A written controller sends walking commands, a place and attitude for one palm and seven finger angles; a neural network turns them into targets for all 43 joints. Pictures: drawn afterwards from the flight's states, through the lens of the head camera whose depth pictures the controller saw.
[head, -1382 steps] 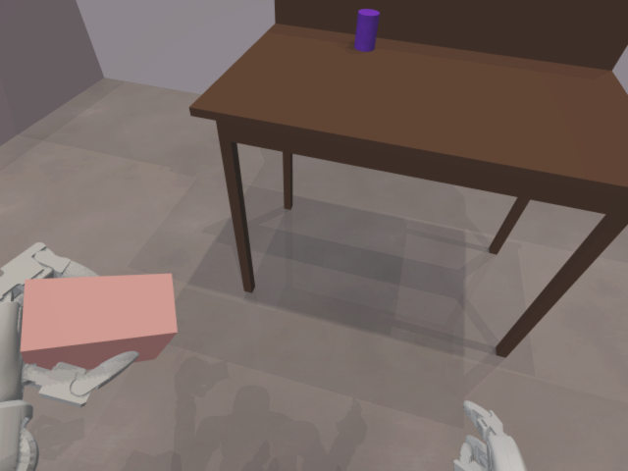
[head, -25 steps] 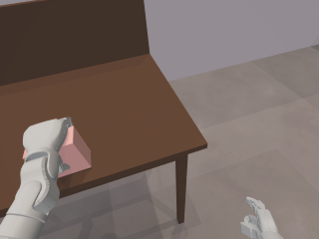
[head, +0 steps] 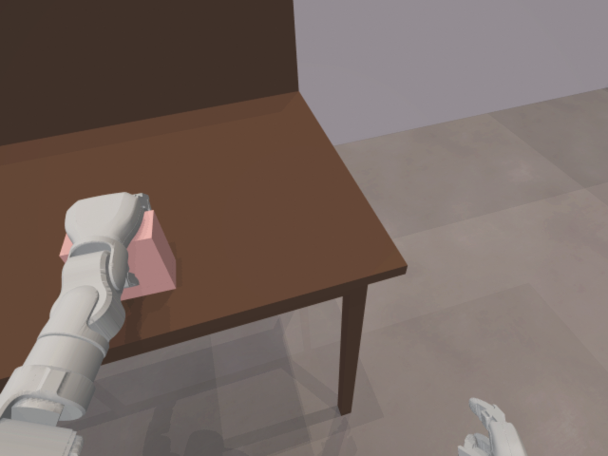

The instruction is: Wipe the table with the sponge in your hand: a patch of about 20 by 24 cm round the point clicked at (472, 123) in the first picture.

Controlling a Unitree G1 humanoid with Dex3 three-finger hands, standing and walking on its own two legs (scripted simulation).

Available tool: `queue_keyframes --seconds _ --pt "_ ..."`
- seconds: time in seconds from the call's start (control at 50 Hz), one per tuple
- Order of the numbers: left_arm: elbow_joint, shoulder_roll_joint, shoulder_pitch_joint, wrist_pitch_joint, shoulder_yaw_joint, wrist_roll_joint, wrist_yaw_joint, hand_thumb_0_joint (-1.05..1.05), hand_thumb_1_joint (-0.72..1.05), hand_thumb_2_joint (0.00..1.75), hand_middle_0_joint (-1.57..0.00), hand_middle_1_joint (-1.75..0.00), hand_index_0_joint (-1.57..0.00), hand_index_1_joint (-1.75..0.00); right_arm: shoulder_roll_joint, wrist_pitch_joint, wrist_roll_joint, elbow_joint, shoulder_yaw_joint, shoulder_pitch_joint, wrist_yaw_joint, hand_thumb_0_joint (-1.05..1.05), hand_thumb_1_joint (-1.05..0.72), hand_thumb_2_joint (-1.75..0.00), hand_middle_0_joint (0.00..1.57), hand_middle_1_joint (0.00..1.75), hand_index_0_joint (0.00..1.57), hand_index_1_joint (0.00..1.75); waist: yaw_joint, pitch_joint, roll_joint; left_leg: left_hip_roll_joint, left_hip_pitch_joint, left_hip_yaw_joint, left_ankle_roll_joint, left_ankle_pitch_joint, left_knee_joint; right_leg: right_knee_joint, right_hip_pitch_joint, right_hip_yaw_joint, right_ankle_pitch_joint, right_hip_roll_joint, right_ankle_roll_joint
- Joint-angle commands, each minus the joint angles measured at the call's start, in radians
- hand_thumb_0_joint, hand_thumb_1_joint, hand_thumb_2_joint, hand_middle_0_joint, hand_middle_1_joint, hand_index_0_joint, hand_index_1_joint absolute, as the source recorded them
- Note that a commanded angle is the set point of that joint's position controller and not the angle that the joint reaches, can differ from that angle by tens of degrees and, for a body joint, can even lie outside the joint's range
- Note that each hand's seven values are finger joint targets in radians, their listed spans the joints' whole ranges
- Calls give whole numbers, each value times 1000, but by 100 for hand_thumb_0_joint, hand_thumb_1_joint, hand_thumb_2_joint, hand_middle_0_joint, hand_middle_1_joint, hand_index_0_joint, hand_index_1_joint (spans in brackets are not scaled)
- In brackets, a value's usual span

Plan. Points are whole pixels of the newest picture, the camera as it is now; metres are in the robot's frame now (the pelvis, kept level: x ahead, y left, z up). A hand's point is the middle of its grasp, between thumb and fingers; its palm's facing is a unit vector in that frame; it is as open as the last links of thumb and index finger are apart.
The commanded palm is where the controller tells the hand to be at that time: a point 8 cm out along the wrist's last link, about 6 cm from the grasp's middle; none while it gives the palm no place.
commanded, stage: wipe forward along the middle lane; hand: left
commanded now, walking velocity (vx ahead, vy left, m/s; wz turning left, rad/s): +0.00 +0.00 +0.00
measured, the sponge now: (129, 266) +0.33 +0.31 +0.06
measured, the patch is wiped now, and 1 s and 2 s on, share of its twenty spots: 0.95 0.95 0.95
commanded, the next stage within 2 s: slide back across to the first lane in 1.14 s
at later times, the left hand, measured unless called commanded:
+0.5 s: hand (127, 215) +0.40 +0.33 +0.10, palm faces -0.08 +0.03 -1.00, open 9.8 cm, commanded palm +0.38 +0.33 +0.13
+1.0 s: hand (125, 196) +0.44 +0.35 +0.10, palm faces -0.10 +0.04 -0.99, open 9.8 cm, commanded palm +0.43 +0.36 +0.13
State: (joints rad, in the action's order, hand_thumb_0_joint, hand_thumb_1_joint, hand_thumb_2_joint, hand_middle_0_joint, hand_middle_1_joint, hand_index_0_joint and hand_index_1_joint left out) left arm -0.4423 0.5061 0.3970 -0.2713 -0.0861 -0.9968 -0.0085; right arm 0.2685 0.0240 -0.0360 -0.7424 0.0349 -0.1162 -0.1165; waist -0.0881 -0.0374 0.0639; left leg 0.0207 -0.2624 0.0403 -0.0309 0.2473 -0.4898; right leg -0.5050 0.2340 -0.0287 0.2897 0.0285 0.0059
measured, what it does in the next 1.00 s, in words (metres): stands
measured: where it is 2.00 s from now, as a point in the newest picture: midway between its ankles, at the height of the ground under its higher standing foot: outside the picture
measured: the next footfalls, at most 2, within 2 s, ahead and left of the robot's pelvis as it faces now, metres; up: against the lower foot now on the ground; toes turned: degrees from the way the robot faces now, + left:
none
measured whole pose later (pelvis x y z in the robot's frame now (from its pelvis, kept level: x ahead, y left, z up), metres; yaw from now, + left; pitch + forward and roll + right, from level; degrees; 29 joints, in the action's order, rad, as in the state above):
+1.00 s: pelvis +0.00 +0.01 -0.01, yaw -2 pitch +10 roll -1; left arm -1.11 0.70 0.85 -0.05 0.04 -1.08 0.10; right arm 0.28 0.03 -0.04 -0.78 -0.01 -0.28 -0.08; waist 0.05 -0.08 0.03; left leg 0.04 -0.48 0.01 -0.02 0.27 -0.58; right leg -0.54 0.44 0.01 0.27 0.01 0.02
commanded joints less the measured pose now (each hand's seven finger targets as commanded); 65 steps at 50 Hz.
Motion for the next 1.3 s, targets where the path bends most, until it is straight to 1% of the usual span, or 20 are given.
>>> queue_keyframes --seconds 0.0,0.04,0.08,0.14,0.18,0.24,0.28,0.36,0.58,0.64,0.68,0.72,0.74,0.8,0.94,1.0,1.14,1.18,1.24,1.28 --pt "-4 206 343 17 62 -33 36 0 10 130 -120 -160 -120 -160 136 -38 1 120 -48 80 -9 0 -90 -90 20 30 20 30 39 -156 -87 -79 25 -85 52 -139 54 86 -29 -27 -177 -65 -44" --pt "-59 254 365 26 94 -42 38 0 10 130 -120 -160 -120 -160 144 -32 1 117 -45 66 -8 0 -90 -90 20 30 20 30 38 -159 -111 -75 9 -80 51 -109 58 94 -22 -20 -146 -67 -43" --pt "-116 211 403 40 48 -44 39 0 10 130 -120 -160 -120 -160 141 -30 -3 109 -48 46 -9 0 -90 -90 20 30 20 30 59 -136 -112 -77 -11 -85 54 -87 55 92 0 -25 -128 -64 -39" --pt "-204 300 450 64 107 -65 48 0 10 130 -120 -160 -120 -160 153 -23 0 97 -52 14 -10 0 -90 -90 20 30 20 30 57 -135 -113 -73 -38 -77 51 -48 57 100 22 -18 -81 -67 -42" --pt "-242 259 482 87 66 -64 51 0 10 130 -120 -160 -120 -160 148 -24 -4 94 -55 -6 -8 0 -90 -90 20 30 20 30 75 -132 -110 -73 -45 -83 55 -50 48 90 34 -23 -93 -65 -39" --pt "-269 311 487 115 112 -74 66 0 10 130 -120 -160 -120 -160 153 -22 0 93 -67 -33 -2 0 -90 -90 20 30 20 30 56 -200 -86 -69 -45 -82 55 -79 40 83 7 -12 -131 -65 -44" --pt "-302 307 518 132 98 -67 75 0 10 130 -120 -160 -120 -160 156 -22 -5 85 -68 -49 0 0 -90 -90 20 30 20 30 80 -184 -104 -67 -61 -89 60 -72 29 78 20 -10 -141 -63 -37" --pt "-367 355 558 153 124 -75 94 0 10 130 -120 -160 -120 -160 162 -23 -7 74 -73 -78 4 0 -90 -90 20 30 20 30 85 -184 -101 -64 -86 -88 61 -49 34 76 35 -8 -110 -67 -36" --pt "-482 379 592 171 128 -88 132 0 10 130 -120 -160 -120 -160 168 -26 -12 48 -87 -134 20 0 -90 -90 20 30 20 30 104 -206 -98 -60 -113 -93 67 -78 12 61 46 -2 -167 -71 -35" --pt "-479 438 634 177 164 -93 135 0 10 130 -120 -160 -120 -160 176 -24 -10 45 -89 -141 21 0 -90 -90 20 30 20 30 104 -232 -95 -58 -115 -89 66 -88 12 61 33 1 -181 -71 -36" --pt "-511 399 658 175 118 -94 135 0 10 130 -120 -160 -120 -160 172 -24 -14 47 -84 -146 21 0 -90 -90 20 30 20 30 123 -185 -89 -59 -131 -90 66 -46 16 63 75 -2 -133 -71 -33" --pt "-526 454 702 176 146 -108 138 0 10 130 -120 -160 -120 -160 178 -26 -11 37 -86 -155 17 0 -90 -90 20 30 20 30 130 -200 -87 -56 -130 -90 67 -48 10 63 83 3 -132 -71 -33" --pt "-510 454 720 180 142 -113 135 0 10 130 -120 -160 -120 -160 179 -25 -11 42 -88 -161 18 0 -90 -90 20 30 20 30 124 -230 -54 -56 -117 -88 65 -75 11 60 75 2 -155 -73 -39" --pt "-548 451 741 183 133 -111 137 0 10 130 -120 -160 -120 -160 178 -26 -11 36 -88 -179 20 0 -90 -90 20 30 20 30 142 -233 -76 -52 -119 -89 67 -69 -5 51 91 3 -160 -74 -33" --pt "-563 490 762 202 153 -119 130 0 10 130 -120 -160 -120 -160 181 -22 -6 40 -94 -218 22 0 -90 -90 20 30 20 30 134 -313 -43 -51 -119 -88 64 -151 -28 24 64 5 -251 -76 -40" --pt "-599 497 762 202 154 -117 131 0 10 130 -120 -160 -120 -160 186 -19 -9 36 -94 -228 24 0 -90 -90 20 30 20 30 149 -266 -63 -48 -135 -90 66 -128 -36 24 98 2 -230 -78 -35" --pt "-609 561 838 215 170 -139 121 0 10 130 -120 -160 -120 -160 194 -15 -4 25 -97 -268 25 0 -90 -90 20 30 20 30 156 -311 -16 -43 -127 -82 65 -176 -52 8 112 3 -263 -82 -44" --pt "-632 531 836 216 140 -137 116 0 10 130 -120 -160 -120 -160 190 -13 -6 27 -97 -283 27 0 -90 -90 20 30 20 30 167 -301 -18 -42 -133 -83 65 -171 -61 3 130 0 -257 -83 -41" --pt "-599 590 815 232 197 -133 104 0 10 130 -120 -160 -120 -160 195 -8 -3 31 -102 -292 29 0 -90 -90 20 30 20 30 138 -374 -8 -40 -120 -82 63 -238 -70 -11 79 3 -321 -84 -46" --pt "-580 561 805 242 178 -130 106 0 10 130 -120 -160 -120 -160 189 -6 -5 37 -104 -293 32 0 -90 -90 20 30 20 30 148 -364 9 -38 -105 -85 65 -244 -76 -13 92 -2 -319 -86 -44"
